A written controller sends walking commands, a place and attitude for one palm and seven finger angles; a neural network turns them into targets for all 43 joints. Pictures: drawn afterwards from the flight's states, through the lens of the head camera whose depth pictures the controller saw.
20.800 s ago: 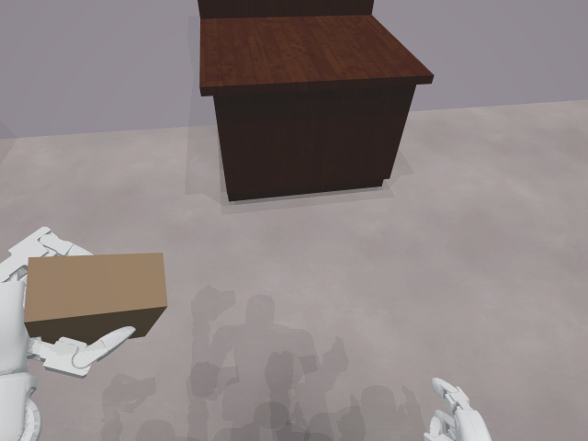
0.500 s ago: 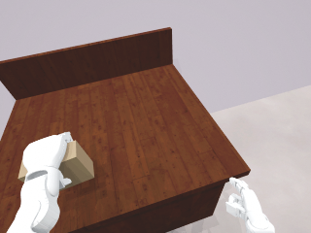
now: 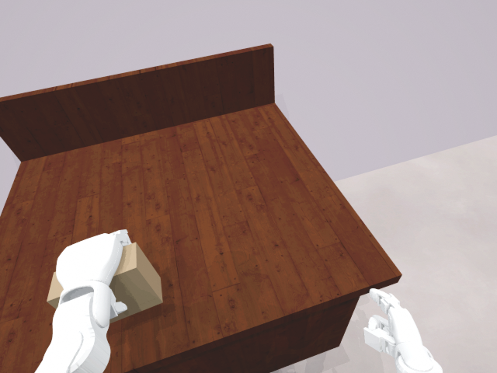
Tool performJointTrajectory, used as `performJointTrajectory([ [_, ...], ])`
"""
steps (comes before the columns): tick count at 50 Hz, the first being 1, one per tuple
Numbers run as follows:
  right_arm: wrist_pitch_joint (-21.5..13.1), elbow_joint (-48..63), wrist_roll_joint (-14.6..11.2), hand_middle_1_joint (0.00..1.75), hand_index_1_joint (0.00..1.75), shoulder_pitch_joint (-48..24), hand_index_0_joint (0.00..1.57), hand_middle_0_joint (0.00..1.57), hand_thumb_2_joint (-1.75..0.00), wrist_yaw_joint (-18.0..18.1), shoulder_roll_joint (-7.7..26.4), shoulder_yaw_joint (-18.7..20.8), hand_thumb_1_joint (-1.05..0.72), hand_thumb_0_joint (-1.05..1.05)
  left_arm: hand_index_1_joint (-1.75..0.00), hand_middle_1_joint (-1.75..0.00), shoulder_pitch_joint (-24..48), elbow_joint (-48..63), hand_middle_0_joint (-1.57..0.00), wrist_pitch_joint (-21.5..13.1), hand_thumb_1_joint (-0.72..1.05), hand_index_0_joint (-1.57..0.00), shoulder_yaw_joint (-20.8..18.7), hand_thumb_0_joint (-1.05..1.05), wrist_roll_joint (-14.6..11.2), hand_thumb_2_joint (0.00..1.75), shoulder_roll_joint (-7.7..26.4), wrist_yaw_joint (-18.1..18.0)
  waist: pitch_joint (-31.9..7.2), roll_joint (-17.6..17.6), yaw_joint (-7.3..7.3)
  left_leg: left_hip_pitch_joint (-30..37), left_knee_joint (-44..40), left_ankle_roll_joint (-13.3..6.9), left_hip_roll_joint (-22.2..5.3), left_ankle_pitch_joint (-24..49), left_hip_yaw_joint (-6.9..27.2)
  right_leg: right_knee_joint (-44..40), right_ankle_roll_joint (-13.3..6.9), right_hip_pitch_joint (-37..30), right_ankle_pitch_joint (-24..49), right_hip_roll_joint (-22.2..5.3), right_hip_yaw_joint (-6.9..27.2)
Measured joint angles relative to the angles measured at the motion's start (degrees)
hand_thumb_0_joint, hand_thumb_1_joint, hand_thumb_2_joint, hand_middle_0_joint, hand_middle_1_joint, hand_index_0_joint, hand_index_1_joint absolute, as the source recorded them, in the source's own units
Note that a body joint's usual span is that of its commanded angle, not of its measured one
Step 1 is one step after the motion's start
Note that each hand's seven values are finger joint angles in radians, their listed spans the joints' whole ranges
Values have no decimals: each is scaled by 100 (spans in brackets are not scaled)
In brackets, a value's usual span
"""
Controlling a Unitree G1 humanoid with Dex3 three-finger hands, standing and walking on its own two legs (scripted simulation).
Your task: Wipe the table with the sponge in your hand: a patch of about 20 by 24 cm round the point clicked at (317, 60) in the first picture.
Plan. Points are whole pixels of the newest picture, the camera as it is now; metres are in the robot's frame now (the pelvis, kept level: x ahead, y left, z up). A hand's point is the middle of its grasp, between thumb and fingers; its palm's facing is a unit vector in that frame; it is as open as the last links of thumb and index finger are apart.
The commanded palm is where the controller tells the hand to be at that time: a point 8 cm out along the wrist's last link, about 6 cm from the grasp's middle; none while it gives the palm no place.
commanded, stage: move the sponge above the wiping area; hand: left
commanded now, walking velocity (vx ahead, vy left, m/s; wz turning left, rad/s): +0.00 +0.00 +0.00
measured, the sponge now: (115, 293) +0.21 +0.28 +0.01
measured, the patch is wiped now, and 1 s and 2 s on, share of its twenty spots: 0.00 0.00 0.00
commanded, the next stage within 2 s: none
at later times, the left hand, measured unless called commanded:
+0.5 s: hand (128, 284) +0.23 +0.26 +0.02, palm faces -0.12 -0.14 -0.98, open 9.7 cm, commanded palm +0.21 +0.26 +0.09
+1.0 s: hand (133, 275) +0.25 +0.26 +0.01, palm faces -0.07 -0.08 -0.99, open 9.7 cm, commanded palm +0.22 +0.26 +0.07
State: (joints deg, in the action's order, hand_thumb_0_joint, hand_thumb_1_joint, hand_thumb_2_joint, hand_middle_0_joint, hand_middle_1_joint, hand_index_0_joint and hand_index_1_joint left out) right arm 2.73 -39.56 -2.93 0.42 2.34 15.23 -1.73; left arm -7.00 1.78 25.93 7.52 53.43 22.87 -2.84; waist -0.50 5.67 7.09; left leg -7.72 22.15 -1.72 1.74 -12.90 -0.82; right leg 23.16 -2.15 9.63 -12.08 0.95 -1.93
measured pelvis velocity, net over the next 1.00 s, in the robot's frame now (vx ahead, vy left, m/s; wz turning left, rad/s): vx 0.00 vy -0.01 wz -0.01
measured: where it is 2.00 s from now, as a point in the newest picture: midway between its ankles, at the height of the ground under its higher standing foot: outside the picture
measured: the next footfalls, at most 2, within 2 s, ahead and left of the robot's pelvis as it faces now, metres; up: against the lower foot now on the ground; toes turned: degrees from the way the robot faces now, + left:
none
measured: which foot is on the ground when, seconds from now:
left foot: down 0.00-1.00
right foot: down 0.00-1.00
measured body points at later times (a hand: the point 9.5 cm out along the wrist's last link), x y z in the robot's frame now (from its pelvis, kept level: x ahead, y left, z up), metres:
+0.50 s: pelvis +0.00 +0.00 +0.00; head -0.01 -0.04 +0.45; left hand +0.23 +0.26 +0.07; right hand +0.24 -0.21 -0.09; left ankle -0.01 +0.10 -0.74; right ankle +0.01 -0.10 -0.74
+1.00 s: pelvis +0.00 -0.01 +0.00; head -0.01 -0.04 +0.45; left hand +0.25 +0.26 +0.06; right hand +0.22 -0.23 -0.10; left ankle -0.01 +0.10 -0.74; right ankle +0.01 -0.10 -0.74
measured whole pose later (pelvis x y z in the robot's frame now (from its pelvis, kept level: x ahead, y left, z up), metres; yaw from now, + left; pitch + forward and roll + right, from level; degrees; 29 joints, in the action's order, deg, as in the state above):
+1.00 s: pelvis +0.00 -0.01 +0.00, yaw +0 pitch +1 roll +0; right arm 1.9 -41.0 -3.0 3.0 3.1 14.1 -0.3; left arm -0.2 -13.8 18.9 8.6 57.1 20.5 -11.0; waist -2.1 3.4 6.2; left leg -12.1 25.6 -1.0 0.8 -14.1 -0.9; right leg 25.9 -3.0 13.9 -12.7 1.9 -1.8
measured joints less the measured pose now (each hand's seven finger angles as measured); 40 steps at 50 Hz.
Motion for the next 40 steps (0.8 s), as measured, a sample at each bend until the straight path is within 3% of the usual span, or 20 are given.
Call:
performJointTrajectory([
  [4,-67,-5,52,29,30,8,20,20,-90,51,-39,15,-91,1,-137,-137,70,-82,-77,-315,-46,-77,184,0,112,103,-40,-13,40,-73,71,-38,62,1,-6,-23,18,31,-11,20,-11,6,-18],
  [8,-112,-66,82,29,29,12,19,20,-90,58,-108,20,-91,1,-137,-137,161,-119,-77,-581,-46,-77,210,0,277,103,-24,-251,24,-122,106,-37,85,18,-32,-46,-4,27,-28,18,-6,34,6],
  [13,-60,-104,17,29,29,-27,20,20,-90,6,-156,-14,-91,1,-137,-137,348,-314,-77,-325,-46,-77,73,0,256,103,-34,-481,-44,-99,43,-35,43,29,-40,-31,-33,13,-31,39,6,44,38],
  [19,49,-31,-43,29,30,-28,20,20,-90,-61,-90,-12,-91,1,-137,-137,285,-417,-77,124,-45,-77,126,0,93,104,-185,-305,-115,-30,-52,-88,32,14,-16,-15,-22,38,-13,102,-4,20,31],
  [24,48,-23,9,29,30,15,20,20,-90,0,-50,-3,-91,1,-137,-137,222,-639,-77,-139,-46,-77,288,0,146,104,-224,-186,-79,-103,-28,-151,119,18,-24,-48,-3,114,-25,155,-39,26,11],
  [30,-84,-94,56,29,30,117,20,20,-90,52,-87,89,-91,1,-137,-137,305,-727,-77,-608,-46,-77,162,0,342,104,-101,-533,-51,-196,43,-191,210,54,-73,-91,-1,139,-67,170,-40,76,9],
  [35,-90,-138,-21,29,30,139,20,20,-90,7,-67,126,-91,1,-137,-137,414,-839,-77,-382,-46,-77,141,0,261,104,-191,-739,-159,-92,-11,-229,200,51,-57,-78,4,137,-53,209,-33,60,7],
  [40,16,-140,-74,29,30,87,20,20,-90,24,-78,55,-91,1,-137,-137,607,-1302,-77,-119,-46,-77,247,0,130,104,-329,-575,-181,-82,-95,-296,174,43,-34,-34,5,182,-44,308,-32,37,7],
])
